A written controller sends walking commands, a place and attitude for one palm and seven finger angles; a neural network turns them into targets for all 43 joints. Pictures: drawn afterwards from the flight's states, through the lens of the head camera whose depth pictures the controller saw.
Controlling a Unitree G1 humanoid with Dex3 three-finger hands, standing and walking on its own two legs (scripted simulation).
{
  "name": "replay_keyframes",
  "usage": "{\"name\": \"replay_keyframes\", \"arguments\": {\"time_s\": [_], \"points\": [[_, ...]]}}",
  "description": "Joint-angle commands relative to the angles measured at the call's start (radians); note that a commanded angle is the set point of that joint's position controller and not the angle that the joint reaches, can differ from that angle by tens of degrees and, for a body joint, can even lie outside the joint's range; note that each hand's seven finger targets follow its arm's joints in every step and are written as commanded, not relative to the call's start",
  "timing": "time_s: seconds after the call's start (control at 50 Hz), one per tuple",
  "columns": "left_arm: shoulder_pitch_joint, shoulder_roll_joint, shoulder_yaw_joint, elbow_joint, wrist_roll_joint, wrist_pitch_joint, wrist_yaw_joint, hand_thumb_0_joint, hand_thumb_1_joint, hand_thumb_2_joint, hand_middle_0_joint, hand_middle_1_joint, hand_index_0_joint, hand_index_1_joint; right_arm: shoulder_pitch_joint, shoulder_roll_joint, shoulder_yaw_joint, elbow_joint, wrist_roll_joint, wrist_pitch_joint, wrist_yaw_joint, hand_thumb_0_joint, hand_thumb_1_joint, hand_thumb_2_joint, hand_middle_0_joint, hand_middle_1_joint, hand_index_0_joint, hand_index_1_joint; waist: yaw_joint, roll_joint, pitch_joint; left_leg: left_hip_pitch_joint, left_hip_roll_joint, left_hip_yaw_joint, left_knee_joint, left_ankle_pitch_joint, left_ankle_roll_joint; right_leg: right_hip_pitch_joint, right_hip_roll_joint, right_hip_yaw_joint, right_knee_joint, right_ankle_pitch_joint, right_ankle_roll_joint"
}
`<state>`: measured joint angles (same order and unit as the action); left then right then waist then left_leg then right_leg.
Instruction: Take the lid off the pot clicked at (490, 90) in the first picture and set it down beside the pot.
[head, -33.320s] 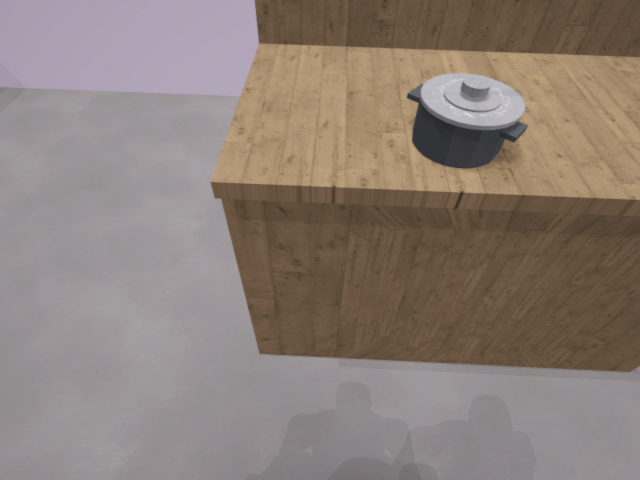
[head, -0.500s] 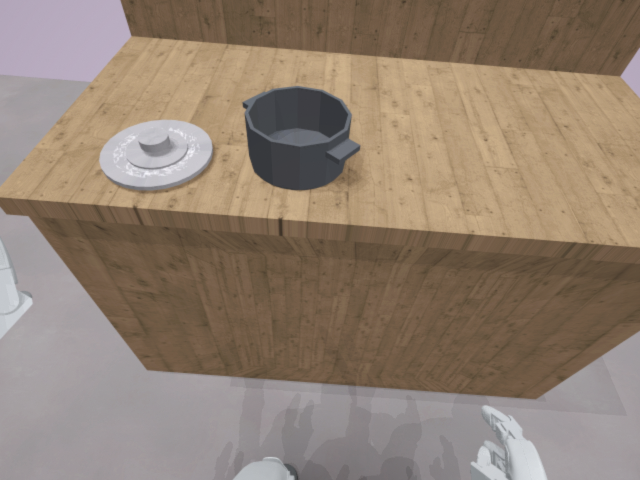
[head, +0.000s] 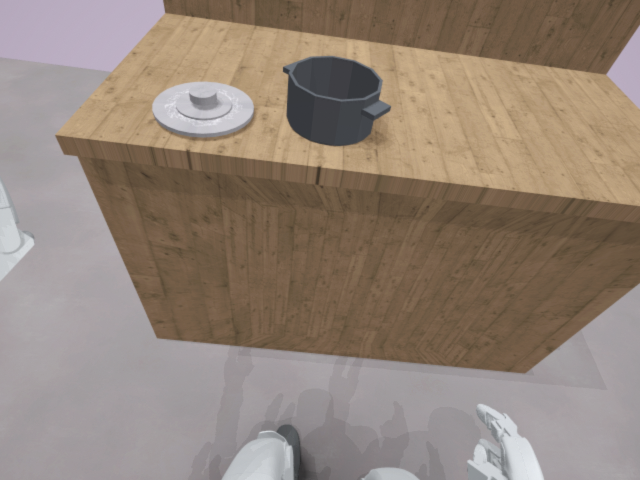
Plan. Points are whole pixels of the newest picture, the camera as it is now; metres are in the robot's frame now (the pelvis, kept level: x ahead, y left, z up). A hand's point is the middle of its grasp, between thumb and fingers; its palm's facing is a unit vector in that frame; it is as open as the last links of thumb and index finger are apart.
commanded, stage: stop stepping back and stand still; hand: left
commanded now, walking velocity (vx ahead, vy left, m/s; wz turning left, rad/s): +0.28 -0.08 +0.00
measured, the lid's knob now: (203, 94) +0.73 +0.24 +0.09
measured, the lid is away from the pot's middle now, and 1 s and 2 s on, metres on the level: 0.24 0.24 0.24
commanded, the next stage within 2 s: none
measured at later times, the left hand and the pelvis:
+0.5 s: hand out of the picture -0.01 +0.36 +0.28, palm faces +0.38 -0.85 -0.36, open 7.4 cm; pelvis -0.20 +0.15 -0.01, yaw -2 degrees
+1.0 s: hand out of the picture -0.15 +0.41 -0.12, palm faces -0.08 -0.97 -0.24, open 7.4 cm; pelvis -0.35 +0.23 -0.01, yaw -3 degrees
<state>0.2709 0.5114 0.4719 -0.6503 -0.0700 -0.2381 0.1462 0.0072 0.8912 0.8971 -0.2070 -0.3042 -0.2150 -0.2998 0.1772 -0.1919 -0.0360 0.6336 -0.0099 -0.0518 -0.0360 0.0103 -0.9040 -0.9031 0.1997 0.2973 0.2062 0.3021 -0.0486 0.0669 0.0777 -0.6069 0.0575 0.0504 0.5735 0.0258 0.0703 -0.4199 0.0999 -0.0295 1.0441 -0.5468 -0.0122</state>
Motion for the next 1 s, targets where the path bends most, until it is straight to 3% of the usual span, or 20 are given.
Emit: {"name": "replay_keyframes", "arguments": {"time_s": [0.0,0.02,0.08,0.14,0.26,0.28,0.3,0.32,0.34,0.38,0.42,0.48,0.62,0.68,0.72,0.74,0.76,0.78,0.82,0.98], "points": [[0.234,0.305,0.25,-0.418,-0.034,-0.046,0.026,0.0,0.9,0.9,-0.2,-0.3,-0.2,-0.3,-0.117,-0.071,-0.015,-0.208,0.032,-0.014,0.005,0.0,-0.9,-0.9,0.2,0.3,0.2,0.3,0.072,-0.184,-0.177,0.263,-0.092,0.062,0.475,-0.618,-0.204,-0.286,-0.31,0.252,-0.763,-0.364,-0.196],[0.103,0.286,0.174,-0.59,-0.016,-0.04,0.011,0.0,0.9,0.9,-0.2,-0.3,-0.2,-0.3,-0.134,-0.09,-0.024,-0.218,0.013,0.01,0.009,0.0,-0.9,-0.9,0.2,0.3,0.2,0.3,0.052,-0.327,-0.141,0.168,-0.13,-0.1,0.992,-0.59,-0.159,-0.441,-0.569,0.577,-0.892,-0.262,-0.275],[-0.14,0.278,0.196,-0.568,-0.01,0.028,-0.004,0.0,0.9,0.9,-0.2,-0.3,-0.2,-0.3,-0.142,-0.09,0.0,-0.185,0.023,0.017,0.0,0.0,-0.9,-0.9,0.2,0.3,0.2,0.3,-0.015,-0.334,-0.012,0.357,0.101,-0.281,0.786,-0.601,-0.079,-0.643,-0.444,0.29,-0.742,-0.274,-0.163],[-0.291,0.137,0.108,-0.084,0.007,0.038,0.008,0.0,0.9,0.9,-0.2,-0.3,-0.2,-0.3,-0.078,-0.176,-0.017,-0.143,0.01,-0.014,-0.008,0.0,-0.9,-0.9,0.2,0.3,0.2,0.3,-0.008,0.658,-0.013,0.056,0.24,-0.555,-0.438,-1.032,-0.069,-0.26,-0.008,-0.035,0.212,-0.113,0.011],[-0.063,0.115,0.05,-0.242,-0.048,0.076,-0.047,0.0,0.9,0.9,-0.2,-0.3,-0.2,-0.3,-0.201,-0.073,-0.056,-0.221,0.047,-0.02,0.059,0.0,-0.9,-0.9,0.2,0.3,0.2,0.3,0.169,0.286,-0.258,0.009,-0.061,0.082,-0.216,-0.713,-0.418,0.4,0.07,-0.232,-0.272,-0.172,-0.103],[0.109,0.096,0.009,-0.301,-0.035,0.058,-0.052,0.0,0.9,0.9,-0.2,-0.3,-0.2,-0.3,-0.118,-0.038,-0.037,-0.22,0.085,0.001,0.064,0.0,-0.9,-0.9,0.2,0.3,0.2,0.3,0.157,-0.208,-0.214,0.117,-0.18,0.174,0.592,-0.635,-0.297,0.173,-0.147,0.045,-0.62,-0.21,-0.219],[0.125,0.092,-0.014,-0.429,-0.015,0.055,-0.077,0.0,0.9,0.9,-0.2,-0.3,-0.2,-0.3,-0.162,-0.084,-0.055,-0.255,0.109,0.025,0.06,0.0,-0.9,-0.9,0.2,0.3,0.2,0.3,0.113,-0.653,-0.082,-0.016,-0.101,-0.239,1.407,-0.722,-0.08,-0.259,-0.507,0.582,-0.752,-0.054,-0.351],[-0.042,0.192,0.081,-0.574,-0.071,0.049,-0.093,0.0,0.9,0.9,-0.2,-0.3,-0.2,-0.3,-0.096,-0.035,-0.013,-0.24,0.068,0.0,0.051,0.0,-0.9,-0.9,0.2,0.3,0.2,0.3,0.005,-0.324,-0.169,-0.069,-0.088,-0.233,1.473,-0.656,-0.011,-0.236,-0.429,0.304,-0.71,0.151,-0.308],[-0.1,0.329,0.186,-0.578,-0.08,0.012,-0.079,0.0,0.9,0.9,-0.2,-0.3,-0.2,-0.3,-0.062,0.003,0.067,-0.296,0.02,-0.018,0.039,0.0,-0.9,-0.9,0.2,0.3,0.2,0.3,0.002,0.036,-0.261,-0.035,-0.005,-0.088,0.989,-0.547,-0.076,0.031,-0.317,0.013,-0.57,0.407,0.111],[-0.187,0.214,0.172,-0.359,-0.026,0.029,-0.064,0.0,0.9,0.9,-0.2,-0.3,-0.2,-0.3,-0.111,-0.087,-0.007,-0.199,0.017,-0.036,0.014,0.0,-0.9,-0.9,0.2,0.3,0.2,0.3,0.012,-0.229,-0.13,0.202,0.026,-0.053,0.118,-0.604,-0.071,-0.139,-0.269,0.077,-0.491,-0.15,-0.058],[-0.135,0.133,0.122,-0.272,-0.021,0.017,-0.024,0.0,0.9,0.9,-0.2,-0.3,-0.2,-0.3,-0.044,-0.153,-0.022,-0.185,0.025,-0.032,-0.026,0.0,-0.9,-0.9,0.2,0.3,0.2,0.3,0.006,0.326,-0.167,0.61,0.254,-0.349,-0.241,-0.799,-0.051,-0.481,-0.059,-0.053,0.065,-0.135,-0.023],[-0.281,0.173,0.11,-0.275,-0.018,-0.001,-0.031,0.0,0.9,0.9,-0.2,-0.3,-0.2,-0.3,-0.102,-0.137,-0.035,-0.154,0.01,-0.034,0.008,0.0,-0.9,-0.9,0.2,0.3,0.2,0.3,0.015,0.152,-0.1,0.252,0.365,-0.596,-0.465,-0.9,-0.048,-0.363,-0.015,0.1,0.423,0.087,0.027],[0.071,0.067,-0.006,-0.409,-0.006,0.06,-0.035,0.0,0.9,0.9,-0.2,-0.3,-0.2,-0.3,-0.154,-0.087,-0.043,-0.222,0.006,0.008,0.029,0.0,-0.9,-0.9,0.2,0.3,0.2,0.3,0.096,0.277,-0.269,0.182,0.181,0.01,-0.479,-0.711,-0.195,0.315,0.047,-0.195,-0.285,0.113,-0.034],[0.196,0.161,0.045,-0.472,0.012,0.071,-0.025,0.0,0.9,0.9,-0.2,-0.3,-0.2,-0.3,-0.084,-0.063,-0.02,-0.23,0.043,0.011,0.028,0.0,-0.9,-0.9,0.2,0.3,0.2,0.3,0.089,-0.115,-0.316,0.263,-0.026,0.251,0.319,-0.431,-0.176,0.332,-0.121,-0.099,-0.654,0.086,-0.178],[0.044,0.289,0.17,-0.521,0.002,0.035,-0.017,0.0,0.9,0.9,-0.2,-0.3,-0.2,-0.3,-0.122,-0.073,-0.004,-0.227,0.045,0.001,0.002,0.0,-0.9,-0.9,0.2,0.3,0.2,0.3,0.045,-0.192,-0.155,-0.035,-0.006,-0.06,0.967,-0.617,-0.088,0.076,-0.417,0.265,-0.717,0.305,-0.317],[-0.067,-0.198,-0.333,0.517,0.137,0.198,-0.115,0.0,0.9,0.9,-0.2,-0.3,-0.2,-0.3,-0.055,-0.148,0.005,-0.154,0.053,-0.02,0.055,0.0,-0.9,-0.9,0.2,0.3,0.2,0.3,-0.082,0.041,-0.098,0.038,0.155,-0.193,0.782,-0.718,-0.058,-0.09,-0.498,0.052,-0.608,0.605,-0.023],[0.008,-0.155,-0.336,0.717,0.149,0.235,-0.162,0.0,0.9,0.9,-0.2,-0.3,-0.2,-0.3,0.121,-0.123,-0.012,-0.143,0.042,0.019,0.06,0.0,-0.9,-0.9,0.2,0.3,0.2,0.3,-0.152,0.015,-0.14,0.209,0.024,-0.032,0.366,-0.644,-0.048,-0.116,-0.389,0.043,-0.467,0.49,0.237],[-0.029,-0.184,-0.389,0.61,0.142,0.264,-0.166,0.0,0.9,0.9,-0.2,-0.3,-0.2,-0.3,0.19,-0.257,-0.054,-0.113,0.016,0.063,0.062,0.0,-0.9,-0.9,0.2,0.3,0.2,0.3,-0.136,-0.125,-0.09,0.261,0.091,-0.137,0.018,-0.54,-0.045,-0.22,-0.219,-0.113,-0.298,-0.079,0.014],[-0.036,-0.205,-0.39,0.692,0.13,0.263,-0.147,0.0,0.9,0.9,-0.2,-0.3,-0.2,-0.3,0.277,-0.405,-0.093,-0.076,-0.025,0.06,0.036,0.0,-0.9,-0.9,0.2,0.3,0.2,0.3,-0.106,-0.123,-0.095,0.404,0.404,-0.833,-0.238,-0.616,0.138,-0.515,-0.085,0.072,0.338,-0.095,0.049],[0.077,-0.116,-0.376,1.269,0.085,0.346,-0.19,0.0,0.9,0.9,-0.2,-0.3,-0.2,-0.3,-0.105,-0.346,-0.056,-0.035,-0.05,0.062,0.005,0.0,-0.9,-0.9,0.2,0.3,0.2,0.3,0.154,0.23,-0.084,-0.349,0.227,-0.199,-0.453,-0.811,-0.001,0.181,-0.094,-0.029,0.267,0.111,0.057]]}}
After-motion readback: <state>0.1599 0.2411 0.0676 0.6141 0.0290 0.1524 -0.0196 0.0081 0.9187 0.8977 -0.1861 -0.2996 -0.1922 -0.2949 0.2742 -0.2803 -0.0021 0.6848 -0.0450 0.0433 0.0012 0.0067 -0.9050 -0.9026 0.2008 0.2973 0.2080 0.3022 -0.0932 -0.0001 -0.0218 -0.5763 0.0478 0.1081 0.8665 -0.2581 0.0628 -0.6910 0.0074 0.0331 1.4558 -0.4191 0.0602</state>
